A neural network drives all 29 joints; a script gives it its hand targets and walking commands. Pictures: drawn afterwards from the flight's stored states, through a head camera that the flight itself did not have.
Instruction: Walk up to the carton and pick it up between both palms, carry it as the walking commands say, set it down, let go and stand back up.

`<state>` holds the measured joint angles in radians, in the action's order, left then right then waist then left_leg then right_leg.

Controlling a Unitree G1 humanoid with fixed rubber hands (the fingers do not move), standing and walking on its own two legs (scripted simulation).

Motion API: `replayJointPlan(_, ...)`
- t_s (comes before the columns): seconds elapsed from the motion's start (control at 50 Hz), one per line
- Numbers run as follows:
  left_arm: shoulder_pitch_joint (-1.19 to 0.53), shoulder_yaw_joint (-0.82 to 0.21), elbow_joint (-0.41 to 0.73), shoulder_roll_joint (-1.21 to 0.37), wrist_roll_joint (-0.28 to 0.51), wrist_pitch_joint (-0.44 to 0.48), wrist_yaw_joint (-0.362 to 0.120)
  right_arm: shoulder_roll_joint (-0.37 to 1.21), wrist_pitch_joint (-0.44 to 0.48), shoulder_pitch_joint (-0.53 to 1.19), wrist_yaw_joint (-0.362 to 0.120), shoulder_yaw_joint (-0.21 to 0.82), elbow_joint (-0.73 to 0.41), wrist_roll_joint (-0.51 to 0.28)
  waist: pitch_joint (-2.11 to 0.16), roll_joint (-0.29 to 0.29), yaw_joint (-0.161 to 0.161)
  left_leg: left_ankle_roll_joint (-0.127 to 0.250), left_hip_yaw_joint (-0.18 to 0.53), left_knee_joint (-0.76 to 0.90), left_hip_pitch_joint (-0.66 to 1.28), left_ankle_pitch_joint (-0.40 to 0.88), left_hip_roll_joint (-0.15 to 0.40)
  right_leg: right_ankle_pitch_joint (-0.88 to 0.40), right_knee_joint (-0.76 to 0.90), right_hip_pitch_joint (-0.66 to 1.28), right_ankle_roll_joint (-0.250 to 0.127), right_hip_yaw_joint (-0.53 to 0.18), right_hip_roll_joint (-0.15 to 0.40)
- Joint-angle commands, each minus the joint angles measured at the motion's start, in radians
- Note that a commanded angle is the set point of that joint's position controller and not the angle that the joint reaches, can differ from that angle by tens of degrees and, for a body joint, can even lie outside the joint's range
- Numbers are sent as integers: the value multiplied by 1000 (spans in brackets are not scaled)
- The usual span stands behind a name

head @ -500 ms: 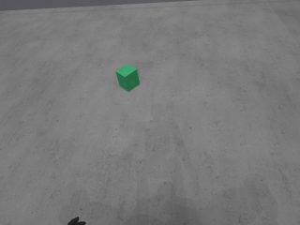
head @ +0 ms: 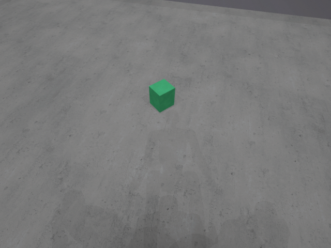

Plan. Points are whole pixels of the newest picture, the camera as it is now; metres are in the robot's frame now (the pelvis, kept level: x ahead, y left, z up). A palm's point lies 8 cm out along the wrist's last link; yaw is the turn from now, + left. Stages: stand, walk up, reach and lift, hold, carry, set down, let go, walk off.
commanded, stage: walk up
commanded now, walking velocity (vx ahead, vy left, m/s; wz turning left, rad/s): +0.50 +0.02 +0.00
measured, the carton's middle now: (162, 95) +1.31 +0.09 -0.68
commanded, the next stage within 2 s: none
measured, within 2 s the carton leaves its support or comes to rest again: neither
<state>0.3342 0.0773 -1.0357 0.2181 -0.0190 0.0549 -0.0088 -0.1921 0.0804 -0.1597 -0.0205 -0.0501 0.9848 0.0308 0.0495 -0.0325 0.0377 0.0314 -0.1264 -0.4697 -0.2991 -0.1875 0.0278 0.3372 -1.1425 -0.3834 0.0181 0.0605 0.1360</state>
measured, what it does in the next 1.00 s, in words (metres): walks ahead: right foot, then left foot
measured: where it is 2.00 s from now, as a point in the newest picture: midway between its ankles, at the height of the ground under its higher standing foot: (161, 154)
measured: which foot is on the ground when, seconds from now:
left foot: down 0.00-0.40, up 0.42-0.92, down 0.94-1.00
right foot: up 0.00-0.38, down 0.40-0.94, up 0.96-1.00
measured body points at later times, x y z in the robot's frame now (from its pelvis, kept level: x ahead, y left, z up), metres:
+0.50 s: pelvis +0.25 -0.03 -0.01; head +0.27 -0.06 +0.44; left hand +0.36 +0.21 -0.13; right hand +0.18 -0.26 -0.17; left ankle +0.12 +0.11 -0.65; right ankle +0.31 -0.11 -0.74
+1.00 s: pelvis +0.48 +0.07 -0.01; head +0.51 +0.08 +0.43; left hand +0.39 +0.30 -0.16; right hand +0.63 -0.17 -0.14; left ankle +0.55 +0.17 -0.74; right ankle +0.33 -0.09 -0.68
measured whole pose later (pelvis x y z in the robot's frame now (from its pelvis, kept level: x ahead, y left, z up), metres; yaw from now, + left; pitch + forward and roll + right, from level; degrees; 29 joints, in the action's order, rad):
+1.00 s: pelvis +0.48 +0.07 -0.01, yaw +0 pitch +1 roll +0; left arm 0.45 0.06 -1.07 0.20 -0.02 0.06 0.00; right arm -0.20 0.08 -0.05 -0.03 -0.05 0.97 0.03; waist 0.06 -0.03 0.07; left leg 0.03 -0.14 -0.58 -0.41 -0.18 0.05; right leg 0.48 -0.92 -0.19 0.04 0.05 0.14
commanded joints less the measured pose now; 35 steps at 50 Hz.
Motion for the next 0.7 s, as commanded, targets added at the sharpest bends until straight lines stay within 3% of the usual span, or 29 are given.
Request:
replayJointPlan(0.0, 53, 5, 8, 20, -9, -6, -9, -74, 31, -137, 15, -6, 24, -12, -52, 157, -26, 82, 272, 280, 196, 163, 253, -102, -24, -189, -4, -40, 39)
replayJointPlan(0.04, 7, 5, 21, 21, -12, -27, -13, -75, 44, -195, 20, -1, 49, -18, -28, 165, -21, 86, 225, 282, 194, 258, 245, -108, 33, -197, 7, -13, 18)
replayJointPlan(0.08, -76, 2, 47, 15, -11, -40, -17, -78, 48, -240, 22, 0, 61, -16, 10, 157, -34, 89, 212, 299, 211, 261, 255, -143, 101, -241, 19, -4, 9)
replayJointPlan(0.16, -280, -11, 129, -3, -7, -33, -34, -71, 36, -300, 34, -2, 79, -21, 66, 171, -66, 100, 148, 340, 217, 151, 211, -216, 330, -228, 33, 32, -8)
replayJointPlan(0.22, -374, -18, 163, -10, 2, -25, -32, -88, 32, -362, 36, -10, 98, -19, 92, 140, -97, 118, 147, 336, 259, 215, 233, -212, 446, -204, 25, 58, -26)
replayJointPlan(0.28, -391, -24, 173, -9, 7, -13, -22, -97, 24, -383, 36, -15, 114, -16, 86, 140, -97, 112, 140, 279, 309, 325, 244, -175, 507, -163, 1, 66, -42)
replayJointPlan(0.32, -337, -22, 158, 3, 0, -3, -14, -102, 15, -371, 37, -17, 123, -13, 57, 143, -68, 91, 104, 179, 300, 470, 228, -128, 552, -52, -25, 88, -76)
replayJointPlan(0.34, -242, -14, 130, 18, -4, 5, -8, -104, 9, -359, 36, -17, 130, -13, 9, 121, -24, 70, 61, 49, 272, 556, 198, -150, 604, 88, -41, 110, -105)
replayJointPlan(0.36, -75, 7, 82, 64, -9, 15, 2, -97, 5, -349, 34, -17, 130, -22, -78, 85, 45, 33, 11, -142, 161, 512, 144, -181, 641, 327, -62, 98, -94)
replayJointPlan(0.38, 127, 41, 50, 187, -15, 21, 18, -88, 0, -359, 32, -25, 104, -31, -205, -32, 125, -9, -23, -434, -41, 169, 87, -75, 689, 561, -91, -191, 172)
replayJointPlan(0.4, 205, 62, 37, 333, 2, 7, 26, -19, -7, -462, 23, -21, 78, -32, -343, -223, 90, -42, 66, -706, -262, -384, -27, -48, 884, 670, -167, -763, 469)
replayJointPlan(0.42, 92, 59, 39, 290, 5, -9, 26, -64, -18, -408, 19, -31, 91, 3, -249, -88, 42, -29, 179, -821, -310, -295, 27, 66, 928, 554, -167, -740, 410)
replayJointPlan(0.44, -1, 33, 50, 199, 8, -7, 23, -60, -18, -340, 13, -29, 70, 9, -112, -39, 13, -18, 174, -822, -333, -172, 69, 132, 930, 401, -146, -571, 345)
replayJointPlan(0.46, -63, 22, 56, 136, 11, 1, 17, -31, -16, -296, 11, -20, 64, 5, -32, -20, -12, -20, 165, -781, -308, -71, 99, 58, 948, 280, -131, -428, 282)
replayJointPlan(0.5, -75, -1, 51, 52, 10, 21, 13, -7, -34, -299, 4, -14, 70, 3, -2, -62, -44, -27, 136, -719, -247, -11, 115, -135, 945, 182, -95, -234, 196)
replayJointPlan(0.56, 45, -3, 14, 70, 1, 41, 13, -6, -61, -262, -10, -12, 46, 3, -4, -83, -48, -50, 109, -656, -260, 37, 103, -368, 919, 193, -77, -129, 167)
replayJointPlan(0.62, 115, -6, 11, 79, 0, 44, 14, -23, -74, -148, -28, -8, 6, 10, 19, -128, -28, -73, 83, -562, -329, 119, 115, -383, 937, 217, -76, -84, 154)
replayJointPlan(0.68, 156, -6, 14, 89, 4, 46, 18, -25, -73, -14, -46, 1, -35, 13, 55, -131, -1, -95, 65, -401, -337, 178, 121, -334, 970, 236, -89, -70, 153)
